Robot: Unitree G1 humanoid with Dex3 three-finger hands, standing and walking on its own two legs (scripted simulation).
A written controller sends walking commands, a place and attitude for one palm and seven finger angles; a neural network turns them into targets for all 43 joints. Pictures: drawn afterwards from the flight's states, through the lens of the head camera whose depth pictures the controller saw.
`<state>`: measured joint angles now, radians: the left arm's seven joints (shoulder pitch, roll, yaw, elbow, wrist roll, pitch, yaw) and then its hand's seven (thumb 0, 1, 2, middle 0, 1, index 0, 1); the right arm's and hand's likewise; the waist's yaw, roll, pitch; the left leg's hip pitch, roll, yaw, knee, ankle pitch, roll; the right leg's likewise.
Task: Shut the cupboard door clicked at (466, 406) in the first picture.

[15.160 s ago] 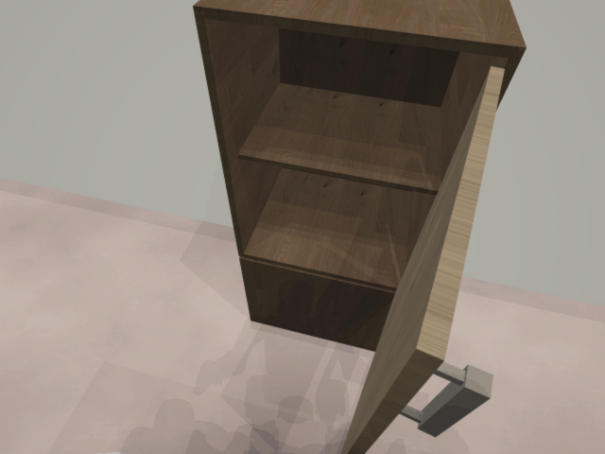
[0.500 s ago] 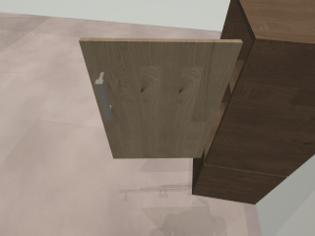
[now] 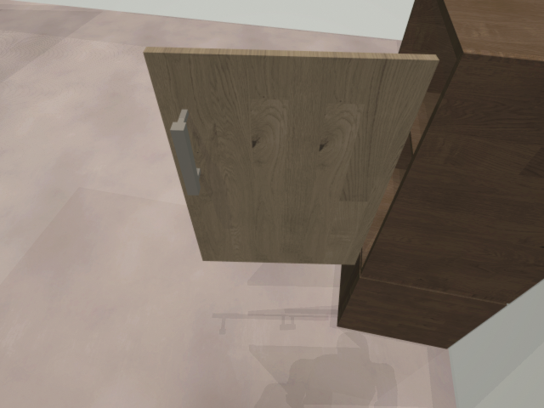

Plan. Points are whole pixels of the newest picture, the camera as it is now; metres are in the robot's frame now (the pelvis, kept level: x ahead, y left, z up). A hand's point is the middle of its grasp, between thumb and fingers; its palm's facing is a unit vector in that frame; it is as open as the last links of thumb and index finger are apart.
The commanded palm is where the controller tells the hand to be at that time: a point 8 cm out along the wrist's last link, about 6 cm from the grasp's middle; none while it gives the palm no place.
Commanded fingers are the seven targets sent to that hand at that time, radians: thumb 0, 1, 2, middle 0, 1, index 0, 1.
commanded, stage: look again from close up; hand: left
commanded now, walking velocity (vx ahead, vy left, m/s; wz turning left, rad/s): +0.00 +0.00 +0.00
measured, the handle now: (189, 154) +0.51 +0.18 +0.08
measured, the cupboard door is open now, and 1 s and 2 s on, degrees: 100 100 100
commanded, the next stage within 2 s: raise the hand and make a fist in 0.48 s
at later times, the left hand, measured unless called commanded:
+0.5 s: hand out of the picture +0.10 +0.23 -0.16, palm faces -0.02 -0.96 -0.28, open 7.4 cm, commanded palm none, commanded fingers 0.00 0.90 0.90 -0.20 -0.30 -0.20 -0.30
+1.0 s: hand (132, 399) +0.15 +0.21 -0.06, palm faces +0.07 -1.00 +0.00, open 6.2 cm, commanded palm +0.13 +0.26 -0.03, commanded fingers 0.00 0.90 0.90 -0.58 -0.72 -0.58 -0.72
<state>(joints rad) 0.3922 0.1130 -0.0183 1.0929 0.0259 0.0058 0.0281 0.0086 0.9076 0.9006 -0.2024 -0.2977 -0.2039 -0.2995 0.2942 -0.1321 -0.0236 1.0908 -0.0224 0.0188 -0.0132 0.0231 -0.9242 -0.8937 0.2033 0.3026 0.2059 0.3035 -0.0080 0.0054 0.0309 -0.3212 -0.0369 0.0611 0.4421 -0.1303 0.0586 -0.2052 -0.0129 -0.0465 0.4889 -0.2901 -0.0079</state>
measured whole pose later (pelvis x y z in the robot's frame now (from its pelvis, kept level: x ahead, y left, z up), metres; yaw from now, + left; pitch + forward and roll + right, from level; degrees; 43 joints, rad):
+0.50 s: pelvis +0.01 +0.01 +0.00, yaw -1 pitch -1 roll -1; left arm 0.20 0.27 0.00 0.92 0.02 0.00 0.03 0.01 0.91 0.90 -0.20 -0.30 -0.20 -0.30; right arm 0.14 -0.25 -0.01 0.97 -0.01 -0.01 0.00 0.01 -0.90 -0.89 0.20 0.30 0.21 0.30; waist 0.00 0.00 0.03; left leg -0.30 -0.03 0.07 0.50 -0.18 0.08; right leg -0.16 -0.01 -0.03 0.48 -0.31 0.01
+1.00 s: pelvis -0.03 +0.00 -0.11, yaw +2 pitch +9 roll -2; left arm 0.46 0.25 0.16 0.05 -0.34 -0.40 -0.32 0.02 0.90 0.90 -0.42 -0.53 -0.42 -0.53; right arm 0.20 -0.25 0.01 0.52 0.07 -0.28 -0.04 0.02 -0.90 -0.89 0.20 0.30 0.21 0.30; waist 0.04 0.02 -0.13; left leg -0.94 -0.04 0.02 1.23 -0.44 0.07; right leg -0.88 0.04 -0.08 1.22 -0.50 -0.05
